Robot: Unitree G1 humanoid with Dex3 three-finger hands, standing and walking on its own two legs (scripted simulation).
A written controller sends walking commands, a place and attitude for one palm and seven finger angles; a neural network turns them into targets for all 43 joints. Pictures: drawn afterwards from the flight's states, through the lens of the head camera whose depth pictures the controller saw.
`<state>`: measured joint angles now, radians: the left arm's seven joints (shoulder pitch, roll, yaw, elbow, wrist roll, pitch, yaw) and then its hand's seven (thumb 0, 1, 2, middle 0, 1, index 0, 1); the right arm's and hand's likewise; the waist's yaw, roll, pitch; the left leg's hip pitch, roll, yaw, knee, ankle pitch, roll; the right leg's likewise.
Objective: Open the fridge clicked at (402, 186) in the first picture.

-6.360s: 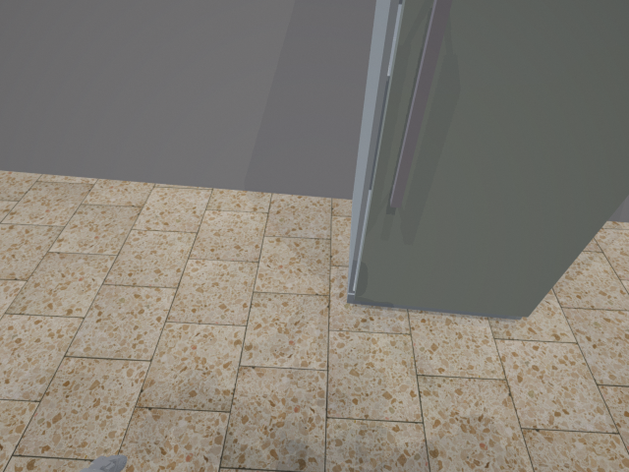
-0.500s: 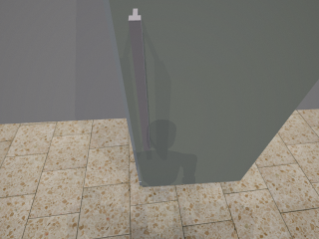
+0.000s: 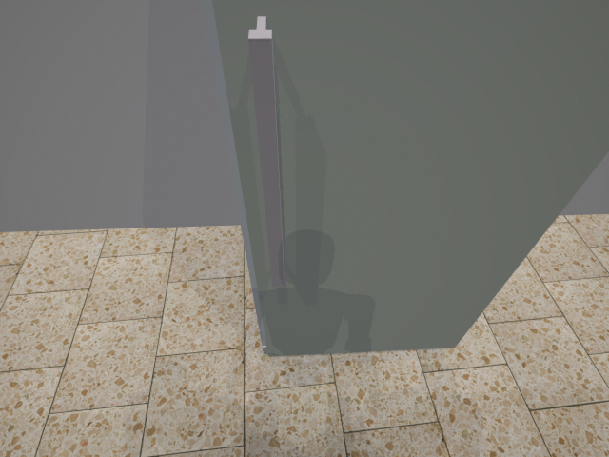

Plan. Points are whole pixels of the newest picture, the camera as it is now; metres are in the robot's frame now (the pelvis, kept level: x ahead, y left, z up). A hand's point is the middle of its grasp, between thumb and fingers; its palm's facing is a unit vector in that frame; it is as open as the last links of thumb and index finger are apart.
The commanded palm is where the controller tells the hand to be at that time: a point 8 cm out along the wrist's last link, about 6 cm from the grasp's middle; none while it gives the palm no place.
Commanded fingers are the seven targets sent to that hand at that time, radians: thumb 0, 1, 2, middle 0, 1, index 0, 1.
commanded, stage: raise the hand to about handle height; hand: left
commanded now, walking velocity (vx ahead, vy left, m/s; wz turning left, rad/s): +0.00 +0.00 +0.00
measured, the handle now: (272, 186) +0.48 +0.09 +0.08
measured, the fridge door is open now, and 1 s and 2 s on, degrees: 0 0 0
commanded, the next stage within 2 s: none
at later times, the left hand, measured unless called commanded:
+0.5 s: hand out of the picture +0.13 +0.19 -0.07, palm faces +0.12 -0.99 +0.02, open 8.6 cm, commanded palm +0.11 +0.25 -0.05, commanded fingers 0.00 0.36 0.67 -0.24 -0.64 -0.24 -0.64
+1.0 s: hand (107, 416) +0.17 +0.25 -0.01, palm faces +0.19 -0.98 -0.10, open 11.7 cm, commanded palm +0.14 +0.30 -0.02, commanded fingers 0.00 -0.22 0.42 -0.28 -1.02 -0.28 -1.02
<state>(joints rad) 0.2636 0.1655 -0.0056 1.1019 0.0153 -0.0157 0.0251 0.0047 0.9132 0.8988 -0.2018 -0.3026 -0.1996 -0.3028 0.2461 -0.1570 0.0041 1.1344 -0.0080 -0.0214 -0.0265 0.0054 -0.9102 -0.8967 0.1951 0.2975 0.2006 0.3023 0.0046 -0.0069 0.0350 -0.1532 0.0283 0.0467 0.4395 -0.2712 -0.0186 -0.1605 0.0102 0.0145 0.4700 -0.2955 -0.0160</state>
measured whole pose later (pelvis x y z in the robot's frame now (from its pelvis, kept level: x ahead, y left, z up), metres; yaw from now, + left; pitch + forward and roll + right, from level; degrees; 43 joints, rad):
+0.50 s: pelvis -0.05 -0.01 -0.08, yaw +3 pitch +11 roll +0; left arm 0.41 0.17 0.13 0.18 -0.22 -0.48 -0.26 0.01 0.59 0.76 -0.23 -0.51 -0.23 -0.51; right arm 0.15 -0.27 -0.06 0.49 0.01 -0.23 -0.01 0.01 -0.91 -0.90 0.20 0.30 0.20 0.30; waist 0.03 -0.05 -0.14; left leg -0.82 0.01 -0.01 1.11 -0.48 -0.02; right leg -0.80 -0.02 -0.04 1.13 -0.53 -0.02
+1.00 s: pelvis -0.06 +0.01 -0.08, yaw +3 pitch +12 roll -2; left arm 0.34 0.27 0.27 0.01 -0.28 -0.37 -0.19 0.00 0.01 0.52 -0.27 -0.88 -0.26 -0.88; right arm 0.32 -0.24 0.01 0.58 0.01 -0.22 -0.07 0.02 -0.90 -0.90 0.20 0.30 0.20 0.30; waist -0.01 0.03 -0.12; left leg -0.84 0.02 -0.03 1.09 -0.47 0.00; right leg -0.78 -0.01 -0.06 1.05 -0.48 0.00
